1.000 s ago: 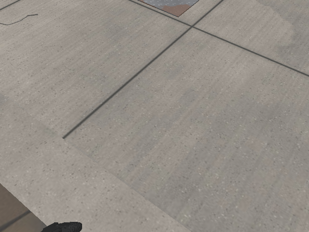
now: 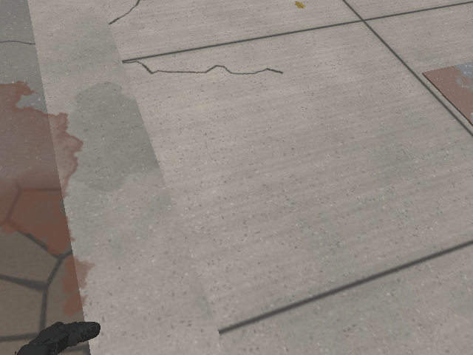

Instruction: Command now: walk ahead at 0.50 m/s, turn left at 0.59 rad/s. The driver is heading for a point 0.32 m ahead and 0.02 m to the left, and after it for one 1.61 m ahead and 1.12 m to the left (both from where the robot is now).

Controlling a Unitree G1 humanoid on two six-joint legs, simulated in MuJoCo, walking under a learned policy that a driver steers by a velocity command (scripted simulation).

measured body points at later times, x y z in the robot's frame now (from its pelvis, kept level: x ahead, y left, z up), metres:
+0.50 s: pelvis +0.22 -0.04 +0.00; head +0.27 -0.02 +0.44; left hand +0.24 +0.27 -0.12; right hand +0.47 -0.25 -0.10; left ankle +0.27 +0.13 -0.70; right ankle +0.26 -0.14 -0.75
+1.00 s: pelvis +0.28 +0.00 -0.01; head +0.31 +0.03 +0.43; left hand +0.26 +0.33 -0.12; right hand +0.59 -0.14 -0.09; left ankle +0.26 +0.12 -0.75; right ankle +0.38 -0.11 -0.73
